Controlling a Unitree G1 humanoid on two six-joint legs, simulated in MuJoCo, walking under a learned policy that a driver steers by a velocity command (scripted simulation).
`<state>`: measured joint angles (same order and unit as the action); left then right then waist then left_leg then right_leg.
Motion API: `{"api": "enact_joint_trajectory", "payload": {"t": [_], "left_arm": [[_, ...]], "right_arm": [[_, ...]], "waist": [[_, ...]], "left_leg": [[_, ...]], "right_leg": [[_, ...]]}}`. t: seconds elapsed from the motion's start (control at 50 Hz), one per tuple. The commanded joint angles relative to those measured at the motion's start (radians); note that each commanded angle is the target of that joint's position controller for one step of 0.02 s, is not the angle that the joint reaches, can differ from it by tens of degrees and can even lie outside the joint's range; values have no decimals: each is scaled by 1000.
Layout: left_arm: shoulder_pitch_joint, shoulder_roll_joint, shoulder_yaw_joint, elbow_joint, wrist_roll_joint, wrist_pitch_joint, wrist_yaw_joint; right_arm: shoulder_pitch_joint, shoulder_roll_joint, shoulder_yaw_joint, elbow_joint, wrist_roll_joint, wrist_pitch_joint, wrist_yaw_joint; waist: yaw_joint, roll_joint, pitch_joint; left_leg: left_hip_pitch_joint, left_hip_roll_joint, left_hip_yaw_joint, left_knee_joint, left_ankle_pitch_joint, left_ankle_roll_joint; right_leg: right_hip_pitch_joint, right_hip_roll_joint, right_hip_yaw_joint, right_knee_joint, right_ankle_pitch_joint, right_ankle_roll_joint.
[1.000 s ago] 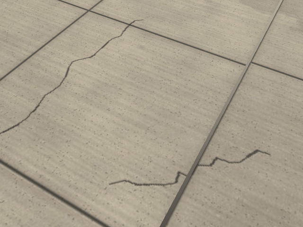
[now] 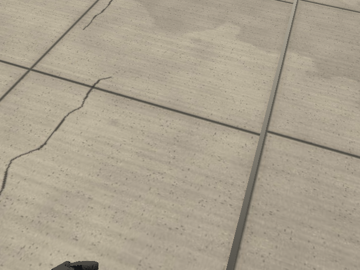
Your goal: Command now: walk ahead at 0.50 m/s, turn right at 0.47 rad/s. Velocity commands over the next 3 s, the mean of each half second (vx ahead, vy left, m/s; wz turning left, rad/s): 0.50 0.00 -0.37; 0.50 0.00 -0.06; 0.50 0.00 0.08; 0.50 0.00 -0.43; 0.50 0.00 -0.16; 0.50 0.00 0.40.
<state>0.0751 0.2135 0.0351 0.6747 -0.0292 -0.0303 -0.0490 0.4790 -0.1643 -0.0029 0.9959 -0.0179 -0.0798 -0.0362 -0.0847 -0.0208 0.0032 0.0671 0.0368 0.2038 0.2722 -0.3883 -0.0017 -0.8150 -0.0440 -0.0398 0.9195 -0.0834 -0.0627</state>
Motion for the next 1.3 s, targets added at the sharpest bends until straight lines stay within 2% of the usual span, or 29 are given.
{"api": "enact_joint_trajectory", "payload": {"t": [0.02,0.08,0.1,0.12,0.14,0.16,0.18,0.2,0.24,0.34,0.46,0.5,0.54,0.56,0.58,0.6,0.64,0.68,0.72,0.8,1.02,1.06,1.1,1.12,1.14,1.16,1.18,1.22,1.3], "left_arm": [[-133,25,11,-125,2,-20,-25],[93,142,62,-67,2,-1,-24],[220,193,90,-10,9,2,-11],[359,254,115,19,24,2,7],[308,230,106,8,31,0,22],[208,204,88,-11,38,-13,26],[168,184,84,-10,34,-27,23],[128,156,77,-4,27,-37,20],[85,93,60,-6,28,-44,32],[134,150,78,25,26,-40,67],[213,151,82,60,20,-52,67],[224,142,78,64,31,-50,71],[234,90,63,73,44,-41,67],[240,28,46,67,49,-39,62],[449,-5,36,81,27,-46,58],[453,92,51,65,-25,-51,61],[166,167,67,16,-14,-38,80],[173,155,74,23,15,-25,74],[189,121,72,35,16,-21,71],[84,85,61,19,27,-29,66],[-194,75,31,-57,6,-55,16],[-139,110,42,-47,10,-61,13],[138,189,81,37,19,-62,26],[343,269,102,75,36,-59,40],[354,298,99,94,34,-54,33],[344,208,79,88,28,-50,36],[264,176,66,85,21,-52,42],[135,124,48,78,34,-64,38],[108,113,49,118,44,-90,38]], "right_arm": [[-19,-236,-54,-59,14,5,-15],[-96,-293,-84,-95,27,20,-22],[-60,-246,-79,-114,35,14,-14],[-86,-163,-46,-175,26,-9,10],[-151,-182,-51,-218,32,-54,30],[-251,-230,-69,-263,60,-71,39],[-287,-214,-66,-276,59,-76,36],[-270,-197,-69,-264,49,-71,32],[-220,-184,-73,-244,41,-46,32],[-384,-125,-42,-283,6,-31,46],[-477,-195,-51,-291,39,-29,78],[-458,-206,-56,-274,40,-32,86],[-267,-226,-76,-197,36,-37,89],[-98,-261,-84,-152,11,-44,93],[-93,-318,-87,-160,1,-42,94],[-68,-344,-109,-130,35,-40,98],[-215,-239,-78,-162,12,-33,82],[-293,-199,-60,-163,-5,-39,68],[-269,-189,-58,-139,1,-41,56],[-173,-207,-68,-105,14,-39,36],[-54,-238,-79,-43,35,2,32],[-80,-260,-88,-44,38,8,30],[-119,-248,-84,-57,36,11,29],[-118,-200,-65,-88,11,6,30],[7,-97,-35,-83,27,-14,37],[-64,-209,-66,-72,52,-27,41],[-159,-242,-77,-108,66,-32,42],[-212,-219,-84,-119,46,-19,30],[-172,-155,-84,-122,49,30,24]], "waist": [[58,164,-11],[199,198,-115],[232,126,-169],[272,-94,-256],[232,-138,-356],[203,-99,-209],[158,-23,-109],[111,30,-49],[63,-12,-14],[100,-64,36],[142,-74,34],[121,-63,32],[40,-17,-37],[-10,135,-132],[105,339,-195],[73,337,-239],[26,102,-62],[84,155,-11],[95,168,-14],[57,75,-33],[-13,108,81],[35,126,42],[173,109,-131],[236,-29,-298],[169,-284,-419],[212,-162,-338],[195,-120,-183],[124,-42,-54],[62,-57,-1]], "left_leg": [[59,240,-3,67,1196,65],[60,252,-12,370,1387,63],[-202,190,6,614,1300,28],[-659,41,-50,1049,483,-33],[-707,-45,-260,1165,-47,8],[-744,5,-311,1128,-10,32],[-725,30,-309,1060,23,41],[-698,62,-300,983,36,32],[-606,98,-283,863,84,4],[-498,60,-205,459,363,-73],[-472,61,-280,268,527,-44],[-437,61,-262,234,469,-22],[-232,33,-214,219,357,0],[-17,165,-374,270,442,48],[127,330,-749,246,522,155],[187,401,-1015,52,-3,236],[-31,333,-846,-25,-153,199],[-235,232,-666,-38,24,192],[-271,171,-544,-72,152,178],[-138,182,-443,-83,466,186],[-21,214,-342,-57,482,175],[-10,217,-329,16,666,157],[-123,138,-257,308,872,110],[-380,61,-219,647,521,68],[-715,-93,-254,948,-195,22],[-826,-41,-347,1053,-194,28],[-878,5,-316,1052,-95,36],[-787,77,-297,957,60,30],[-713,105,-319,872,165,14]], "right_leg": [[130,62,-99,-117,-40,-51],[462,126,-89,-290,-63,-109],[822,149,-67,-362,24,-156],[1198,-107,413,-449,-146,-332],[1168,-210,718,-600,-264,-351],[1007,-215,654,-665,-229,-313],[875,-177,568,-672,-138,-292],[777,-135,456,-668,-45,-269],[633,-63,322,-689,-40,-238],[442,-18,183,-703,-26,-227],[502,-109,259,-522,-233,-195],[525,-116,270,-436,-254,-177],[484,-36,215,-174,-231,-140],[311,52,140,232,-434,-93],[85,109,193,527,-602,-46],[-80,72,204,547,-480,-24],[-124,-17,147,525,-269,2],[27,-79,157,358,-165,20],[95,-85,128,259,-136,30],[29,-89,112,21,-6,47],[136,-21,47,-387,58,20],[267,12,24,-422,-1,-11],[688,35,6,-429,41,-73],[1038,-182,251,-386,85,-146],[1273,-383,686,-526,-103,-283],[1199,-353,688,-587,-261,-244],[1050,-322,535,-617,-254,-198],[781,-248,351,-700,-141,-158],[629,-210,155,-795,-1,-143]]}}
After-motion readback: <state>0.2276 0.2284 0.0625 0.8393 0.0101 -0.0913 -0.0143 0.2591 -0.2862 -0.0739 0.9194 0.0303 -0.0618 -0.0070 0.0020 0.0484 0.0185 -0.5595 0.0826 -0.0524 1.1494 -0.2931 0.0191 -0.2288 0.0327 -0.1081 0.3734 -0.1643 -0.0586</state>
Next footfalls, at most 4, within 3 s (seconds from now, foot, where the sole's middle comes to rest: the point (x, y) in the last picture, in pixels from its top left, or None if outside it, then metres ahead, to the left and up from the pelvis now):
0.08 right None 0.23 -0.12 -0.74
0.54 left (140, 264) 0.50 0.10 -0.77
1.10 right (214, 200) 0.74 -0.20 -0.77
1.64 left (163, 137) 1.07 -0.01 -0.77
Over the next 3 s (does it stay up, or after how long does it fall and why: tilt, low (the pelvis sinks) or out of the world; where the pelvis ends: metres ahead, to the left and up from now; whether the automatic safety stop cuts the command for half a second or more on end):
stays up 1.56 -0.40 0.01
